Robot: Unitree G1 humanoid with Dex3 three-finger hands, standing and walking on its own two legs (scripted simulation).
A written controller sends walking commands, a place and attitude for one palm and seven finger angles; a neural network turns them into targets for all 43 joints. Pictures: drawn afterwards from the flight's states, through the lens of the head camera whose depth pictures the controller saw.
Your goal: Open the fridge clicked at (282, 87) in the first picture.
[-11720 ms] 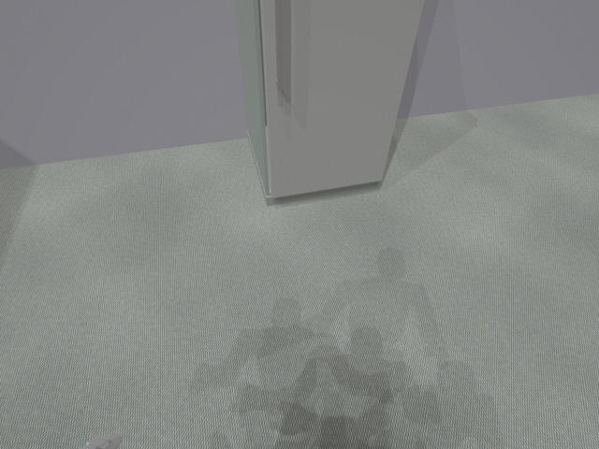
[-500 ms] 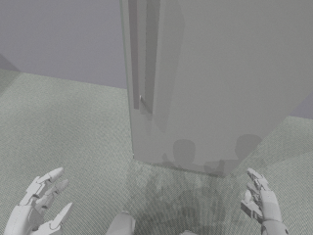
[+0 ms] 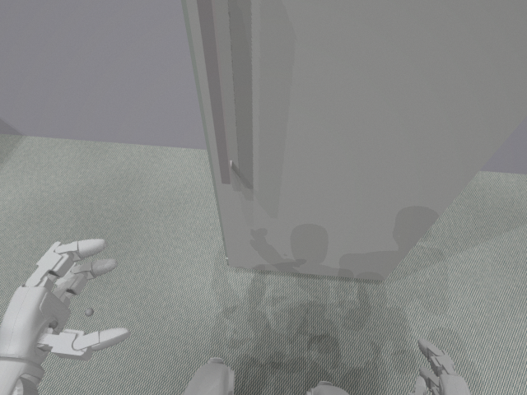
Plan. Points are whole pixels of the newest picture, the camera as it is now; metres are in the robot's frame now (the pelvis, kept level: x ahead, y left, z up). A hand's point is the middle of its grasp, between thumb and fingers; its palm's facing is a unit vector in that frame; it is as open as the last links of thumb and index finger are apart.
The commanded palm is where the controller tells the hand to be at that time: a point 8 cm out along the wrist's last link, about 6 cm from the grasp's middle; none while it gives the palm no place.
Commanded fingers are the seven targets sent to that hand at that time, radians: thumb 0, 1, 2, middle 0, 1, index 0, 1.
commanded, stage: raise the hand to about handle height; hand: left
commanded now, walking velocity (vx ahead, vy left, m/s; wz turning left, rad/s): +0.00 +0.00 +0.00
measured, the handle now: (216, 68) +0.54 +0.11 +0.19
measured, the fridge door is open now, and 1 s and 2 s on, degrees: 0 0 0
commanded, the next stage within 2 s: move the hooked fingers beside the handle in 1.10 s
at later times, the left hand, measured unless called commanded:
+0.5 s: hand (53, 264) +0.26 +0.28 +0.10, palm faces +0.00 -1.00 -0.06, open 13.9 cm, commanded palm +0.24 +0.33 +0.11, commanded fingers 0.00 -0.50 0.30 -0.30 -1.20 -0.30 -1.20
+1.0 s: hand (68, 244) +0.28 +0.27 +0.11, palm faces -0.01 -1.00 -0.05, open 14.0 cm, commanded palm +0.25 +0.32 +0.11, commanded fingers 0.00 -0.50 0.30 -0.30 -1.20 -0.30 -1.20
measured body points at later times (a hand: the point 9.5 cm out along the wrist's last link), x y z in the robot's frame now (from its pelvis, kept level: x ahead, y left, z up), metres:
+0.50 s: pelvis +0.01 +0.02 +0.02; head +0.04 +0.03 +0.47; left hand +0.25 +0.34 +0.10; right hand +0.19 -0.21 -0.04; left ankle +0.05 +0.12 -0.67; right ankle -0.01 -0.13 -0.67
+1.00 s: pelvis +0.01 +0.00 +0.03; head +0.05 +0.00 +0.48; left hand +0.27 +0.32 +0.11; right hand +0.17 -0.26 -0.04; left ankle +0.05 +0.12 -0.67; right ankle -0.01 -0.13 -0.67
